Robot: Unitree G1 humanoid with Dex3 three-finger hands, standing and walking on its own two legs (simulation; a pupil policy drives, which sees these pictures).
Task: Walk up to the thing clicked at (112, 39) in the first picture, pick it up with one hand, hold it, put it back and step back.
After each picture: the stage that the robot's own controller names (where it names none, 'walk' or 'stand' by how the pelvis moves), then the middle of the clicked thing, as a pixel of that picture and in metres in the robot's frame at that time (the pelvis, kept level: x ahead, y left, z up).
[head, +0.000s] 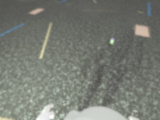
stand; (112, 40) +1.75 -0.54 -0.72
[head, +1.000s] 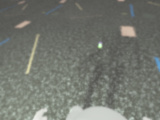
walk; (100, 44) +1.67 -0.12 -0.70
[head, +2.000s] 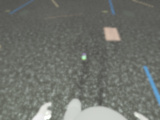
walk; (84, 56) +1.11 +0.14 -0.71
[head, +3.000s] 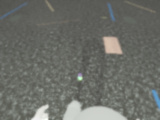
walk; (80, 76) +0.66 +0.16 -0.71
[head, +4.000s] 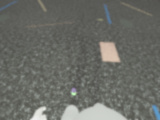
walk; (73, 91) +0.41 +0.16 -0.70
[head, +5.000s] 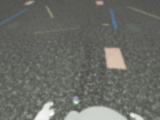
stand; (76, 99) +0.33 +0.16 -0.72
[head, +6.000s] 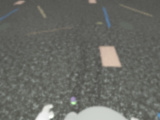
stand; (73, 100) +0.31 +0.19 -0.72
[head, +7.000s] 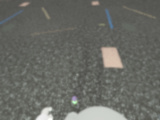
stand; (74, 99) +0.34 +0.18 -0.73
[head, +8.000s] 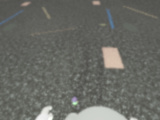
stand; (74, 100) +0.32 +0.18 -0.73
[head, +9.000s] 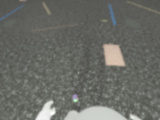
go down; (75, 97) +0.33 +0.17 -0.72
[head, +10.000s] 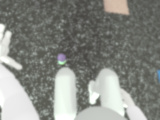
go down; (61, 59) +0.43 +0.19 -0.30
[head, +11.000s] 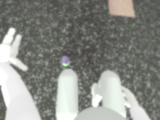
close in; (65, 61) +0.42 +0.19 -0.30
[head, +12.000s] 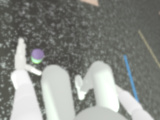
close in; (37, 56) +0.41 +0.23 -0.22
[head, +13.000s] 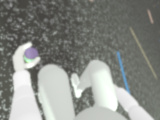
close; (30, 55) +0.41 +0.24 -0.23
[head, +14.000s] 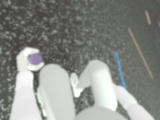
lift; (34, 60) +0.37 +0.21 -0.23
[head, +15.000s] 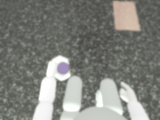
lift; (64, 69) +0.32 +0.19 -0.02
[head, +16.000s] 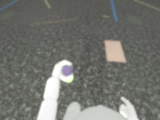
hold; (67, 74) +0.32 +0.16 +0.01
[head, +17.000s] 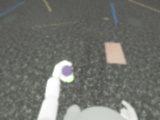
hold; (68, 73) +0.32 +0.16 +0.02
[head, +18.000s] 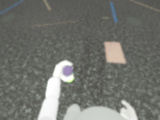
hold; (68, 73) +0.32 +0.16 +0.01
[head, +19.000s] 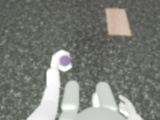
crouch; (65, 63) +0.39 +0.17 -0.06
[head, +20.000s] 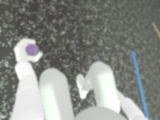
lower; (33, 52) +0.43 +0.25 -0.21
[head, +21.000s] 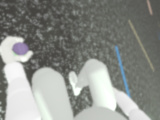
lower; (20, 51) +0.43 +0.26 -0.23
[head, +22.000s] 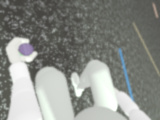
lower; (25, 51) +0.43 +0.26 -0.22
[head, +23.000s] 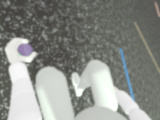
lower; (25, 51) +0.42 +0.26 -0.22
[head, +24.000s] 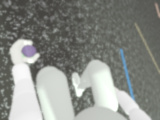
loosen; (28, 53) +0.42 +0.25 -0.22
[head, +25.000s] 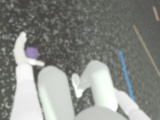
withdraw; (31, 55) +0.41 +0.24 -0.23
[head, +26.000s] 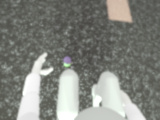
walk; (67, 61) +0.43 +0.19 -0.31
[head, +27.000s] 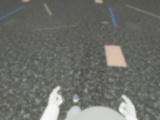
stand; (75, 98) +0.35 +0.14 -0.66
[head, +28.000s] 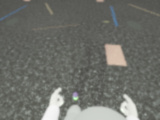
stand; (75, 96) +0.37 +0.16 -0.66
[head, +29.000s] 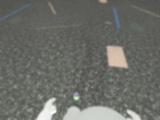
stand; (76, 95) +0.37 +0.14 -0.69
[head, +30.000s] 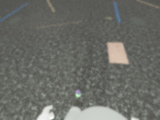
walk; (78, 93) +0.38 +0.15 -0.72
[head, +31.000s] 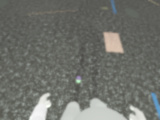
walk; (78, 79) +0.51 +0.10 -0.71
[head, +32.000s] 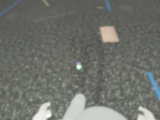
walk; (78, 65) +0.80 +0.23 -0.69
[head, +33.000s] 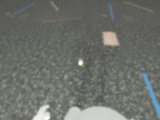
stand; (80, 61) +1.02 +0.18 -0.71
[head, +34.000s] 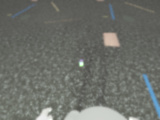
stand; (81, 62) +1.01 +0.17 -0.72
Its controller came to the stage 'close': yes
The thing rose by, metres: 0.72
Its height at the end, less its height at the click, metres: +0.00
